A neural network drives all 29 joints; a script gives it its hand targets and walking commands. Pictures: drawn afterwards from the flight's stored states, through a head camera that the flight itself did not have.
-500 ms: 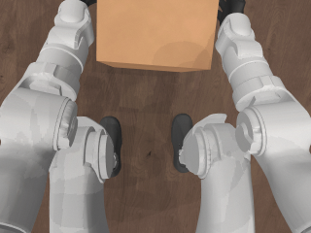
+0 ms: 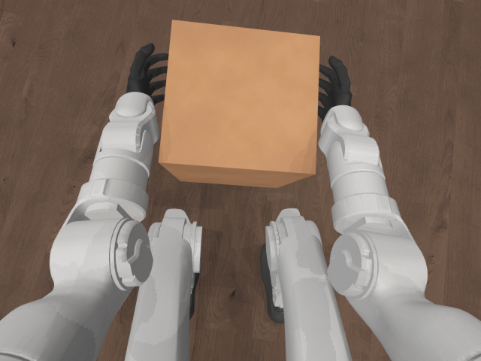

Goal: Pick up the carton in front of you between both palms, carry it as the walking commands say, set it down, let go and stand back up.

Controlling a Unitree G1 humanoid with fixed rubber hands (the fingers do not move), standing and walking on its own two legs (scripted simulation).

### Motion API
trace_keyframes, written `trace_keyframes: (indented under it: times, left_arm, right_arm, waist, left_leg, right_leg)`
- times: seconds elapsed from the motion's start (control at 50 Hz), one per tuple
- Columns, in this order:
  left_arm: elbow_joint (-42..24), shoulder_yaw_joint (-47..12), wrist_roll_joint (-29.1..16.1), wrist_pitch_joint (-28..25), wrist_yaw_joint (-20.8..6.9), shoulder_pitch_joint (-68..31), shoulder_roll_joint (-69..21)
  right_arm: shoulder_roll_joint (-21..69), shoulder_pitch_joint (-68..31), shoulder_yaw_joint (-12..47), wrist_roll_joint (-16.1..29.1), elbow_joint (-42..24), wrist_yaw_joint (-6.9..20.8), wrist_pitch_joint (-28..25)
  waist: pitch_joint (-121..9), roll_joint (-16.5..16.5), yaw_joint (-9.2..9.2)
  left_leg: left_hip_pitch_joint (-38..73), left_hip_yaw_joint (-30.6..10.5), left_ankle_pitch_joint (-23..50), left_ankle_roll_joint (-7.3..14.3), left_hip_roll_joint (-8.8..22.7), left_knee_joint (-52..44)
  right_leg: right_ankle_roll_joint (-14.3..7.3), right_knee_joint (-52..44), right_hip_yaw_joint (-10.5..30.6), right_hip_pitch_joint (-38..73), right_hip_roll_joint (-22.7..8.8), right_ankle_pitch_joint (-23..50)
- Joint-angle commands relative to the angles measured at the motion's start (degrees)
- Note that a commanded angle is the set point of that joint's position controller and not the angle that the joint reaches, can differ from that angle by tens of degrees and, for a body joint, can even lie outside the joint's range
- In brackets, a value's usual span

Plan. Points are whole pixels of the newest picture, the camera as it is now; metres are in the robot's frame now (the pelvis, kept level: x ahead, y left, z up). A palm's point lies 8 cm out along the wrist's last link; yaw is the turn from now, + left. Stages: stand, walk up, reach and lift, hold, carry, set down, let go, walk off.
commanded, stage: reach and lift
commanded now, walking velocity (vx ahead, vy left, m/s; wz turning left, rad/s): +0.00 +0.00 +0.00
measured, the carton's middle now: (236, 123) +0.48 +0.00 -0.14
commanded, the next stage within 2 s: none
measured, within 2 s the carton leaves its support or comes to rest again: neither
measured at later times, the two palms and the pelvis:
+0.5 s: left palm (98, 63) +0.47 +0.15 +0.08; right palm (390, 77) +0.46 -0.15 +0.09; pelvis +0.04 +0.00 +0.13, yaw +0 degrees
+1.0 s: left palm out of the picture +0.42 +0.15 +0.24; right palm out of the picture +0.42 -0.15 +0.25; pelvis +0.09 +0.00 +0.27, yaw +0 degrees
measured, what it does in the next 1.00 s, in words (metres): rises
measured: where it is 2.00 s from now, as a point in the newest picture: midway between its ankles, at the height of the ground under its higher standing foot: (230, 295)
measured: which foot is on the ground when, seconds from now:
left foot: down 0.00-1.00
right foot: down 0.00-1.00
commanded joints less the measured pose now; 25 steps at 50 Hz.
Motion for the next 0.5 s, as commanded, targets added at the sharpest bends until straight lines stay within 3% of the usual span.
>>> trace_keyframes:
  times: [0.0, 0.06, 0.24, 0.48]
  left_arm:
    - [-3.8, -19.9, -3.0, 1.2, -14.7, -34.0, -61.9]
    - [-5.5, -22.0, -3.5, 1.8, -15.2, -32.9, -64.2]
    - [-11.7, -28.9, -5.5, 3.5, -15.3, -24.6, -68.4]
    - [-14.2, -33.3, -6.5, 3.6, -15.3, -12.9, -71.3]
  right_arm:
    - [58.1, -36.5, 23.8, 2.0, -1.7, 14.3, 1.0]
    - [59.3, -34.7, 24.6, 1.4, -3.0, 14.7, 1.4]
    - [63.8, -28.9, 34.5, 6.0, -9.5, 16.6, 3.3]
    - [65.3, -15.6, 37.1, 5.6, -9.3, 16.4, 3.3]
  waist:
    - [-51.2, 2.1, -1.01]
    - [-55.4, 3.1, -1.61]
    - [-62.0, 1.5, 0.51]
    - [-52.6, 2.1, -0.27]
  left_leg:
    - [29.2, 6.3, -0.1, 2.2, -6.5, -14.8]
    - [33.3, 6.2, 2.3, 1.7, -6.7, -17.4]
    - [46.6, 5.1, 10.1, 1.3, -6.6, -24.0]
    - [58.4, 2.6, 12.2, 0.7, -6.4, -35.5]
  right_leg:
    - [-1.4, -16.1, -5.8, 27.2, 6.2, 1.6]
    - [-1.4, -18.3, -5.9, 30.4, 6.3, 4.1]
    - [-0.7, -24.5, -5.4, 39.7, 6.6, 10.3]
    - [-1.2, -36.1, -3.1, 51.6, 6.4, 12.1]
